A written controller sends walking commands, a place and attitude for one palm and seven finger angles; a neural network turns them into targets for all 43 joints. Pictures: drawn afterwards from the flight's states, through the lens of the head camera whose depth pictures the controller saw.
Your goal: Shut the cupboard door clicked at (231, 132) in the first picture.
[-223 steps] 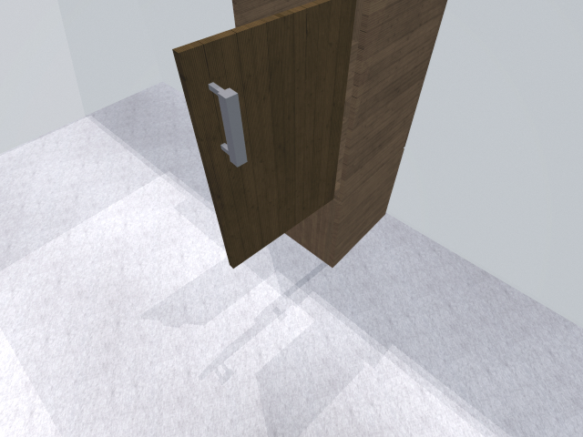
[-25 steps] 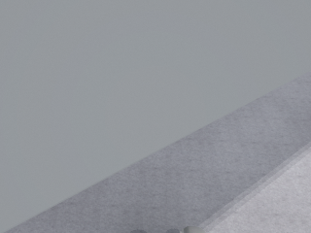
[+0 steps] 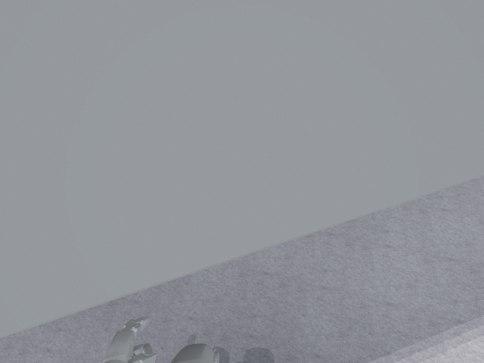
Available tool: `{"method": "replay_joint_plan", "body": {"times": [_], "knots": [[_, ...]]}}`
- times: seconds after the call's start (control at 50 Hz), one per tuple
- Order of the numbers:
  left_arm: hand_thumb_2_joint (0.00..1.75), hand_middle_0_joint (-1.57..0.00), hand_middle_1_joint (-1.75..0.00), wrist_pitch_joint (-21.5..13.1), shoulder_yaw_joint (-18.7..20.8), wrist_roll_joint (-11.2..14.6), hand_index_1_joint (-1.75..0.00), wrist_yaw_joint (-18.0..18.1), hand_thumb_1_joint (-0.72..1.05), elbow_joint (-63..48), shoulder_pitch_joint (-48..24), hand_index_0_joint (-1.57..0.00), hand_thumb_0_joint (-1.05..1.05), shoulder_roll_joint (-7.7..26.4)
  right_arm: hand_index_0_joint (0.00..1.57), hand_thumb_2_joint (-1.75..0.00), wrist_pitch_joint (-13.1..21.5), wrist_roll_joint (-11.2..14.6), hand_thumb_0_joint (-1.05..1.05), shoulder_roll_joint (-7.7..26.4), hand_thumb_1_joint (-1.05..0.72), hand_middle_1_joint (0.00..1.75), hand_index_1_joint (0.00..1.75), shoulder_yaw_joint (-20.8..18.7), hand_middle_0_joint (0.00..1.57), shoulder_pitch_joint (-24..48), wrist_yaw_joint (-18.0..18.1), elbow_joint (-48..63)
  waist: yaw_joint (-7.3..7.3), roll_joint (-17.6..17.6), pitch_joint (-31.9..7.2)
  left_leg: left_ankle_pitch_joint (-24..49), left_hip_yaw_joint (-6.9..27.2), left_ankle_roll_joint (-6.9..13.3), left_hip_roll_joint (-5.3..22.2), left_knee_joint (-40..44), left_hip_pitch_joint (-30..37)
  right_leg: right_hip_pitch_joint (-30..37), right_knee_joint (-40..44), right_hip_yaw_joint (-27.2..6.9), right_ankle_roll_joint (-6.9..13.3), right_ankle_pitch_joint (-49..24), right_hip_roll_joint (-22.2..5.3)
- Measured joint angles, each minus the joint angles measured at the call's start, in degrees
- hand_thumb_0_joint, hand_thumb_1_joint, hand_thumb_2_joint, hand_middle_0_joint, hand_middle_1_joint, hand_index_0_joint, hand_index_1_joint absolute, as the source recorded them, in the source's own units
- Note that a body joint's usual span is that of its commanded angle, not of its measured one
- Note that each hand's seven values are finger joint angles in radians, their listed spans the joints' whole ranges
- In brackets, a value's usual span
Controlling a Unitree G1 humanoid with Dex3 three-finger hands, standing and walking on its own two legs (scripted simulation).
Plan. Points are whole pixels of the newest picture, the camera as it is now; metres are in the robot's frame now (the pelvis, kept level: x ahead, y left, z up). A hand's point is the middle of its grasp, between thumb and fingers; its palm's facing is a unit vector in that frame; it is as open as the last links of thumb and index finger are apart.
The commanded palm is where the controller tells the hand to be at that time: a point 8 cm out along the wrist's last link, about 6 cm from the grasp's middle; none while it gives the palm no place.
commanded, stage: turn to face it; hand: left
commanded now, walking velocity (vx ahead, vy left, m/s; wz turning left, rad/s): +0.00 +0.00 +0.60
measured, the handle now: out of the picture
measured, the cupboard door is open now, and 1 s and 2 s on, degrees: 84 84 84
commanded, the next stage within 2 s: none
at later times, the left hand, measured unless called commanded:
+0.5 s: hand out of the picture -0.05 +0.24 -0.18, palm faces +0.39 -0.88 -0.29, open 7.4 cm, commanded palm none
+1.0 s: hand out of the picture +0.05 +0.19 -0.15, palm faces +0.56 -0.79 -0.24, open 7.4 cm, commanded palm none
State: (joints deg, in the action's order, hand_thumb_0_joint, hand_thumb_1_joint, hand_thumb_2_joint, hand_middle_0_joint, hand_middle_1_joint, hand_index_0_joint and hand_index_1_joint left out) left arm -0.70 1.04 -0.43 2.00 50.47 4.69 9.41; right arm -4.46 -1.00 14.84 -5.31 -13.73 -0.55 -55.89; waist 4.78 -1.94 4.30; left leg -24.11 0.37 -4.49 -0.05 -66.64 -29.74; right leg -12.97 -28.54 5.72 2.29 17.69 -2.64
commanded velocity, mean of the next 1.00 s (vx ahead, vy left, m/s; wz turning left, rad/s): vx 0.00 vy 0.00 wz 0.60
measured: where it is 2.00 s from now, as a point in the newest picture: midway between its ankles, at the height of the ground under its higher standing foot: outside the picture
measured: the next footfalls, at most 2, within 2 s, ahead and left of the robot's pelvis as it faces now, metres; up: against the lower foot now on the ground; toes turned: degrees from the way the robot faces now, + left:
left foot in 0.36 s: +0.00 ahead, +0.12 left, +0.00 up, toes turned +23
right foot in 0.78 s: +0.13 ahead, -0.11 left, +0.00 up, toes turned +26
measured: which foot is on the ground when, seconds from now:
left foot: up 0.00-0.34, down 0.36-0.78, up 0.80-1.00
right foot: down 0.00-0.36, up 0.38-0.76, down 0.78-1.00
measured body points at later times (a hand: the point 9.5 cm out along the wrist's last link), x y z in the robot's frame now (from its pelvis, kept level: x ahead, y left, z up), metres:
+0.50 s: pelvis +0.01 +0.02 -0.01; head +0.07 +0.06 +0.43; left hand -0.07 +0.29 -0.16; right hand +0.23 -0.16 -0.14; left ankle -0.04 +0.11 -0.74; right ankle +0.00 -0.13 -0.66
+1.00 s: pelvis +0.06 -0.02 +0.00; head +0.12 +0.00 +0.44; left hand +0.02 +0.23 -0.14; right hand +0.25 -0.21 -0.16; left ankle -0.05 +0.07 -0.66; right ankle +0.10 -0.12 -0.74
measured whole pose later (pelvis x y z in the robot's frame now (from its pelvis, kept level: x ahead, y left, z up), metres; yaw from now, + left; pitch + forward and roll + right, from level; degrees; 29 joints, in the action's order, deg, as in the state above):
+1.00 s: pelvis +0.06 -0.02 +0.00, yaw +38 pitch +1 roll +2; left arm -0.1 1.4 -1.0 1.7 49.9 8.2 9.0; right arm -5.2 -0.9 14.0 -4.9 -11.0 -1.6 -55.4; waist 3.6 -0.5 6.1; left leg -24.5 -2.3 -4.4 1.4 -62.7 -28.2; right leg -12.2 -29.6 10.1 0.1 18.4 -6.4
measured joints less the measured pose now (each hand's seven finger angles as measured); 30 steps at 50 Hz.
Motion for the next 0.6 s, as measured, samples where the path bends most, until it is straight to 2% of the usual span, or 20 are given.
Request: {"method": "replay_joint_plan", "body": {"times": [0.1, 0.2, 0.3, 0.34, 0.36, 0.38, 0.4, 0.46, 0.52, 0.6], "knots": [[0.9, -0.2, -0.3, -0.3, -0.1, 0.0, -0.3, -0.1, 0.91, 0.6, 4.1, -0.2, 0.0, -0.7, 0.2, -0.9, -0.7, 0.0, 0.01, 0.7, -0.91, 0.3, 0.29, 0.3, 0.2, 3.7, -0.6, 0.9, -1.64, 1.2, 0.9, 1.9, -1.6, -0.6, 2.0, 3.1, 0.5, 2.4, 1.9, 4.3, 0.3, 0.1, -1.9], [0.9, -0.2, -0.3, -0.1, 0.9, -0.4, -0.3, 0.2, 0.93, 1.4, 8.3, -0.2, -0.01, 1.1, 0.2, -0.9, -1.0, 0.0, 0.01, 1.1, -0.91, 0.3, 0.29, 0.7, 0.2, 7.8, -0.8, 1.9, -4.13, 1.6, 1.8, 1.0, -3.1, 0.1, 2.2, 10.1, 2.8, 3.1, 0.9, 8.6, 0.2, 1.5, -2.9], [0.9, -0.2, -0.3, 0.8, 1.9, -0.9, -0.3, 0.0, 0.92, 3.2, 11.7, -0.2, 0.0, 3.9, 0.19, -0.9, -0.4, 0.1, 0.01, 0.4, -0.91, 0.3, 0.29, 1.5, 0.2, 11.7, -1.1, 4.2, -6.17, 2.9, 2.6, -0.3, -6.4, 1.8, 1.6, 20.6, 7.2, 2.2, -2.9, 12.3, -0.7, 4.2, -4.6], [0.9, -0.2, -0.29, 1.0, 2.3, -0.8, -0.3, -0.3, 0.92, 3.9, 12.8, -0.2, 0.0, 5.0, 0.19, -0.9, 0.4, 0.1, 0.01, 0.1, -0.91, 0.3, 0.29, 1.9, 0.2, 12.5, -1.3, 5.5, -6.55, 3.8, 2.5, 2.7, -7.9, 2.8, 0.8, 27.5, 10.3, 1.0, -6.3, 13.5, -1.5, 6.2, -6.0], [0.9, -0.2, -0.29, 1.2, 2.4, -0.7, -0.3, -0.5, 0.92, 4.1, 13.6, -0.2, 0.0, 5.4, 0.2, -0.9, 1.0, -0.1, 0.01, 0.3, -0.91, 0.3, 0.29, 2.2, 0.2, 12.5, -1.4, 6.4, -6.58, 3.6, 2.0, 6.7, -8.2, 4.1, 0.9, 31.8, 12.3, -0.5, -9.8, 13.9, -2.1, 7.4, -6.6], [0.9, -0.2, -0.29, 1.7, 2.5, -0.4, -0.3, -0.8, 0.92, 4.4, 13.5, -0.2, 0.0, 5.9, 0.2, -0.9, 1.7, -0.2, 0.01, 0.3, -0.91, 0.3, 0.29, 2.1, 0.2, 12.5, -1.4, 7.0, -6.27, 3.7, 1.8, 5.3, -7.8, 5.9, 0.4, 31.9, 12.1, -3.0, -15.8, 12.3, -3.5, 10.3, -7.1], [0.9, -0.2, -0.29, 2.6, 2.6, -0.4, -0.3, -0.8, 0.91, 4.6, 12.8, -0.2, 0.0, 6.4, 0.2, -0.9, 2.3, -0.1, 0.01, 0.0, -0.91, 0.3, 0.29, 2.2, 0.2, 12.6, -1.3, 7.2, -6.5, 4.3, 2.3, 3.9, -7.3, 6.9, -0.2, 30.3, 11.4, -5.8, -22.5, 8.7, -4.6, 13.0, -6.8], [0.9, -0.2, -0.29, 4.1, 3.0, -0.4, -0.3, -0.6, 0.92, 4.7, 10.5, -0.2, 0.01, 6.7, 0.2, -0.9, 2.9, 0.0, 0.0, -0.7, -0.91, 0.3, 0.29, 2.9, 0.2, 11.1, -0.5, 6.9, -7.04, 4.3, 2.3, 3.6, -5.4, 7.2, -0.7, 30.5, 11.9, -12.4, -36.1, 0.5, -6.8, 13.1, -4.6], [0.9, -0.19, -0.29, 4.0, 3.1, -0.5, -0.3, -1.0, 0.92, 3.6, 8.2, -0.19, 0.01, 6.1, 0.2, -0.9, 2.8, 0.0, 0.0, -1.5, -0.9, 0.3, 0.29, 3.2, 0.2, 9.3, 0.1, 5.6, -7.09, 3.9, 1.9, 5.9, -3.6, 6.9, -1.1, 34.4, 13.9, -15.9, -39.1, -3.6, -7.7, 8.1, -3.9], [0.9, -0.19, -0.29, 3.5, 2.8, -0.4, -0.3, -1.3, 0.91, 1.8, 5.6, -0.19, 0.01, 5.0, 0.2, -0.9, 2.7, 0.0, 0.0, -2.6, -0.9, 0.3, 0.29, 3.3, 0.2, 6.8, 0.1, 4.0, -6.29, 3.3, 1.4, 7.8, -1.3, 6.6, -1.2, 37.9, 15.4, -17.0, -35.1, -5.9, -8.3, 4.9, -3.6]]}}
